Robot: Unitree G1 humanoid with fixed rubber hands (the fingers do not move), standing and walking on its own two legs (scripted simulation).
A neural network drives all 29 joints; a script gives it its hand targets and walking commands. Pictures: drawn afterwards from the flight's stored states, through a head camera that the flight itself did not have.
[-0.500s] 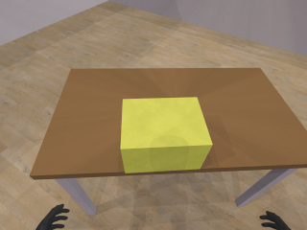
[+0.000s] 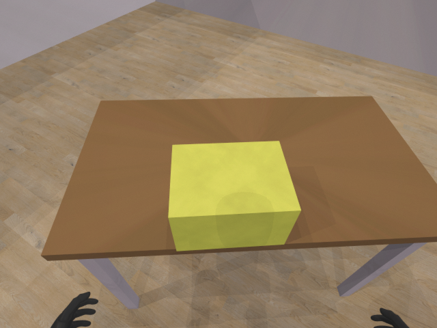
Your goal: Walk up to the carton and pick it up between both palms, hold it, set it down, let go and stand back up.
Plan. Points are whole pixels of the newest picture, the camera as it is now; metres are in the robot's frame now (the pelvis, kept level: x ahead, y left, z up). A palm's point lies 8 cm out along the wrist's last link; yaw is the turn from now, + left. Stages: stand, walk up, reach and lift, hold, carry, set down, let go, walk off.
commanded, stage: walk up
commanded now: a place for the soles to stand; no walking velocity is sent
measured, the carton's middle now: (228, 195) +0.41 +0.00 -0.03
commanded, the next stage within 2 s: reach and lift in 0.14 s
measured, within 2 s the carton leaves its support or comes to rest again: neither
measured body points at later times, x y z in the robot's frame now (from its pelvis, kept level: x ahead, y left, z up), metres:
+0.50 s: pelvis +0.00 -0.01 +0.00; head +0.00 +0.01 +0.45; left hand +0.18 +0.27 -0.08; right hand +0.15 -0.30 -0.07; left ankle +0.01 +0.14 -0.73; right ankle +0.00 -0.14 -0.73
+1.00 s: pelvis -0.01 +0.00 +0.01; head -0.01 +0.02 +0.46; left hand +0.17 +0.26 -0.05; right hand +0.16 -0.27 -0.05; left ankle +0.01 +0.14 -0.73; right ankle +0.00 -0.14 -0.73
